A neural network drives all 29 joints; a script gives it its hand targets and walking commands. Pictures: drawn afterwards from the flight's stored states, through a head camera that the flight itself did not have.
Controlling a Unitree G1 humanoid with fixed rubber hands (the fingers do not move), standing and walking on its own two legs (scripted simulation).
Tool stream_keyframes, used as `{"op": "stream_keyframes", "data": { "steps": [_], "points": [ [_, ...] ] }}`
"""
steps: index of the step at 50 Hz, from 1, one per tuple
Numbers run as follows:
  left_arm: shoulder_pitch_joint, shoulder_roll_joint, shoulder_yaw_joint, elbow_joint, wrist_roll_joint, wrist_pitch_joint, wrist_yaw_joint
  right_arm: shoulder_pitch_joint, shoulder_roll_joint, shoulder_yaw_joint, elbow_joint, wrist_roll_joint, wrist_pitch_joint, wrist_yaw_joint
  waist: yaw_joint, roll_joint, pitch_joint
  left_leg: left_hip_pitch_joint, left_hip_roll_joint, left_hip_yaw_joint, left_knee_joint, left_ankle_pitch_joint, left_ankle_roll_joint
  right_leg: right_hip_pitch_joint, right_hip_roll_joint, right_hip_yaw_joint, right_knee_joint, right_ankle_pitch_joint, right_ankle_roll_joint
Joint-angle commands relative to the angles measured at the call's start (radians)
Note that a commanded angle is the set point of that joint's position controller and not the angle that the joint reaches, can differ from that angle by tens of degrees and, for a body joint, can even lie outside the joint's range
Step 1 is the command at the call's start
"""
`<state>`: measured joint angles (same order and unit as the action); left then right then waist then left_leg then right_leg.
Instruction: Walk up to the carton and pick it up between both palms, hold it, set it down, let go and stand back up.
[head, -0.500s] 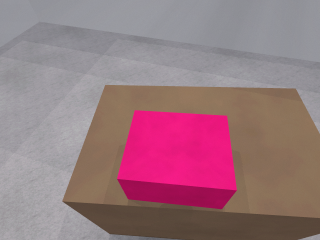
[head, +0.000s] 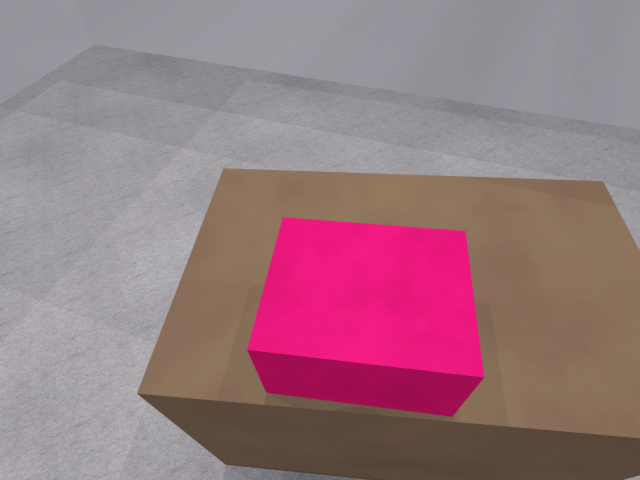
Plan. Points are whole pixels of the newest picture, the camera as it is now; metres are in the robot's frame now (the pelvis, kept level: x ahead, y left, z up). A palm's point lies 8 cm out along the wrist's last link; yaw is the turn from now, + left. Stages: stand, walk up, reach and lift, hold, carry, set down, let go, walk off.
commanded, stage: stand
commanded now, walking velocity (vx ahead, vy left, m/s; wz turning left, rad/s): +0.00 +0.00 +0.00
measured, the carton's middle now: (364, 313) +0.36 -0.03 -0.07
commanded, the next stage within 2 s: none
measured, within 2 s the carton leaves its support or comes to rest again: neither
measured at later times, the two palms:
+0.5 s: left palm out of the picture -0.05 +0.24 -0.13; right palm out of the picture -0.01 -0.24 -0.14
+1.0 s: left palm out of the picture -0.03 +0.24 -0.13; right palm out of the picture +0.00 -0.24 -0.14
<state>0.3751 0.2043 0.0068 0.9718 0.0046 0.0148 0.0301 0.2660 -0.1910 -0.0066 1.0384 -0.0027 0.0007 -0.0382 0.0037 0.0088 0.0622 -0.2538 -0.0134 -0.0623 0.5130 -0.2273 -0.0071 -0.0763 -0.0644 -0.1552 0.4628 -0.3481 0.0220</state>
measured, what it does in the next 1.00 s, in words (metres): stands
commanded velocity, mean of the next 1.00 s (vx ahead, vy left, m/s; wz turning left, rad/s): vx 0.00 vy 0.00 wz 0.00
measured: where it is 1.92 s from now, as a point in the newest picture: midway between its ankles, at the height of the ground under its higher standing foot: outside the picture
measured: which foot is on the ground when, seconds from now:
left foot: down 0.00-1.00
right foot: down 0.00-1.00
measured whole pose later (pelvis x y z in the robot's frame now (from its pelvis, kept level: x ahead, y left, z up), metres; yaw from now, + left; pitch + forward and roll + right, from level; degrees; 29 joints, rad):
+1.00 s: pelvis +0.00 +0.00 +0.00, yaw +1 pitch -1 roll +0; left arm 0.39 0.19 0.01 0.96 0.00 0.01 0.03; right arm 0.29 -0.18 -0.01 1.04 0.00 0.00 -0.04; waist 0.00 0.01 0.05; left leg -0.27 -0.01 -0.07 0.51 -0.22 -0.01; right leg -0.09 -0.06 -0.17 0.47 -0.35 0.02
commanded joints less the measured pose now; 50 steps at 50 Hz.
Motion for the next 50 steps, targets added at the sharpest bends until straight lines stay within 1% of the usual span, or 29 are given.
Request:
{"op": "stream_keyframes", "data": {
  "steps": [1,6,15,24,34,39,50],
  "points": [
    [0.110,0.128,0.028,-0.028,0.000,-0.009,0.007,0.068,-0.129,-0.026,-0.031,0.001,-0.012,-0.007,-0.002,0.007,0.024,-0.026,0.098,-0.057,-0.087,0.245,0.049,-0.036,-0.075,0.062,-0.094,0.132,-0.030],
    [0.116,0.131,0.029,-0.029,0.001,-0.010,0.007,0.069,-0.131,-0.027,-0.031,0.001,-0.012,-0.007,-0.003,0.007,0.026,-0.032,0.095,-0.063,-0.090,0.230,0.048,-0.041,-0.075,0.064,-0.097,0.121,-0.031],
    [0.126,0.126,0.029,-0.031,0.000,-0.011,0.005,0.073,-0.129,-0.029,-0.029,0.002,-0.010,-0.006,-0.004,0.011,0.045,-0.059,0.092,-0.073,-0.108,0.140,0.045,-0.061,-0.076,0.070,-0.111,0.064,-0.033],
    [0.128,0.126,0.031,-0.036,0.000,-0.015,0.004,0.083,-0.125,-0.031,-0.027,0.001,-0.010,-0.004,-0.008,0.005,0.050,-0.066,0.086,-0.074,-0.113,0.095,0.040,-0.076,-0.077,0.077,-0.123,0.034,-0.038],
    [0.136,0.123,0.032,-0.038,0.000,-0.018,0.003,0.091,-0.120,-0.031,-0.024,0.001,-0.013,-0.004,-0.005,0.003,0.049,-0.066,0.085,-0.071,-0.111,0.104,0.036,-0.076,-0.078,0.079,-0.121,0.044,-0.038],
    [0.137,0.125,0.032,-0.040,0.000,-0.020,0.004,0.095,-0.115,-0.028,-0.025,0.000,-0.015,-0.004,-0.004,-0.001,0.035,-0.051,0.084,-0.059,-0.092,0.170,0.037,-0.065,-0.082,0.077,-0.114,0.091,-0.038],
    [0.139,0.121,0.030,-0.039,0.000,-0.018,0.006,0.092,-0.115,-0.025,-0.027,0.001,-0.016,-0.005,-0.001,-0.001,0.022,-0.044,0.087,-0.053,-0.073,0.239,0.040,-0.046,-0.084,0.064,-0.092,0.149,-0.036]
  ]
}}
